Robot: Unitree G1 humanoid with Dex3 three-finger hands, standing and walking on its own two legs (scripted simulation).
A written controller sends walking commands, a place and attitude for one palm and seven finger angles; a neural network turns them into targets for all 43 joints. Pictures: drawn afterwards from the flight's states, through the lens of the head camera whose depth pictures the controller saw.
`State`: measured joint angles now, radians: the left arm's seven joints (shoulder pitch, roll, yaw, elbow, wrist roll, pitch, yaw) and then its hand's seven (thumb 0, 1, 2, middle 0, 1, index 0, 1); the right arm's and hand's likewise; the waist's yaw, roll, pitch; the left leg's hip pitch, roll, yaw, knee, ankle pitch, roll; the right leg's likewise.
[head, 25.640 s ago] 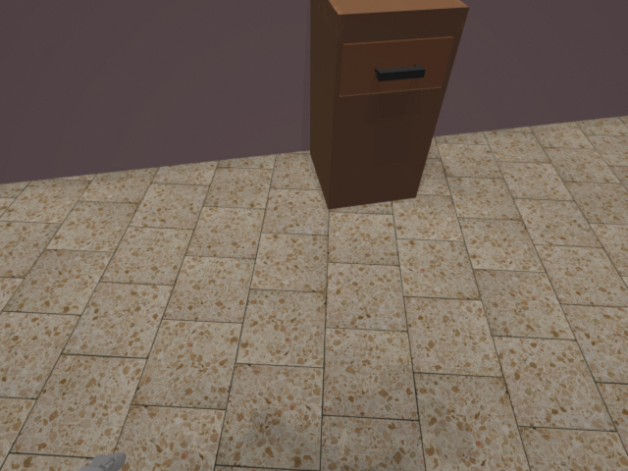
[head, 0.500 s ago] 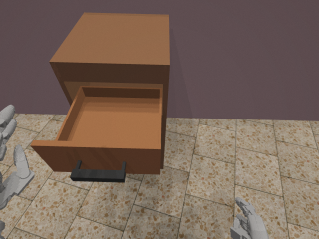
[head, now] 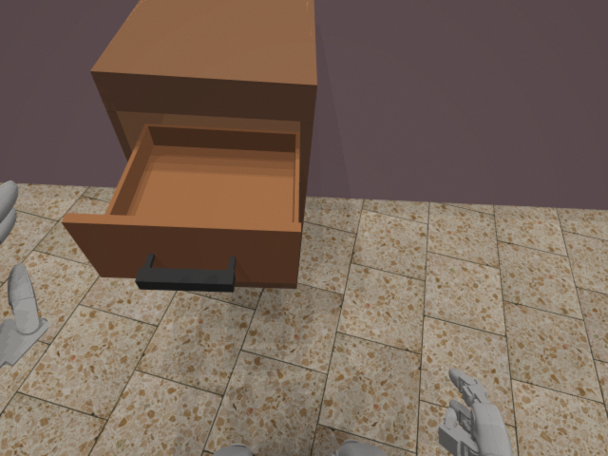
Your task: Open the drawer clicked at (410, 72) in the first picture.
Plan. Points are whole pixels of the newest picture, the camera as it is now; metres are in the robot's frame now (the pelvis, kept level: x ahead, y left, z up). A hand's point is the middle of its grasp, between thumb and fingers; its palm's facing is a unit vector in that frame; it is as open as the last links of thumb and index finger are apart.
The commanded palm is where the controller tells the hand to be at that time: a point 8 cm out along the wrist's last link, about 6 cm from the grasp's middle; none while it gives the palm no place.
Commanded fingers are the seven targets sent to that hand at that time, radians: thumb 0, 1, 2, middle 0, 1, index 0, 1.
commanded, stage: step back with the hand held close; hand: left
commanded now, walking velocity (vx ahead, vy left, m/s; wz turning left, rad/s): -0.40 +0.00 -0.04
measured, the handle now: (189, 269) +0.42 +0.22 -0.10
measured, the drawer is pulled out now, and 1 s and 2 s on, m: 0.30 0.30 0.30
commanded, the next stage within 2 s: stop stepping back and stand still in 0.02 s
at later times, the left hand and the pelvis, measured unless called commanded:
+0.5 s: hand out of the picture +0.10 +0.20 +0.17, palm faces +0.28 -0.83 -0.48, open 7.4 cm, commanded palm +0.04 +0.24 +0.19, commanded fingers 0.00 0.90 0.90 -0.20 -0.30 -0.20 -0.30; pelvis -0.10 -0.03 +0.01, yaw -2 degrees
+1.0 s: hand out of the picture +0.12 +0.21 +0.08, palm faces +0.22 -0.87 -0.45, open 7.4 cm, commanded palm none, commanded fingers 0.00 0.90 0.90 -0.20 -0.30 -0.20 -0.30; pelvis -0.10 -0.02 +0.00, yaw -1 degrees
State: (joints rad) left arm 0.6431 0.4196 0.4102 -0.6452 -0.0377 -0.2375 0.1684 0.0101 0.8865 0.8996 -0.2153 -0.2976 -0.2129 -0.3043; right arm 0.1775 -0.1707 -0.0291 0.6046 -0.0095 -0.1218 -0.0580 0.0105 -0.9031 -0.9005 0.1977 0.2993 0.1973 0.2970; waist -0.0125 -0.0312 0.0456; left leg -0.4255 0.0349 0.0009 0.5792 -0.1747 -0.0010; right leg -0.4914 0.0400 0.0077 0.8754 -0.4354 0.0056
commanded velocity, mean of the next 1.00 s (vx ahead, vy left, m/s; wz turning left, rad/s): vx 0.08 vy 0.04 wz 0.00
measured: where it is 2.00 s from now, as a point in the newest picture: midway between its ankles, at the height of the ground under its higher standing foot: outside the picture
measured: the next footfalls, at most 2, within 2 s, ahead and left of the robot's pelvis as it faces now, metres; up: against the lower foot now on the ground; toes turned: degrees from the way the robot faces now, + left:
right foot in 0.16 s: -0.06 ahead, -0.14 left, +0.00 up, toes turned -4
left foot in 0.42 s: -0.07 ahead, +0.09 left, +0.00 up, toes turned +1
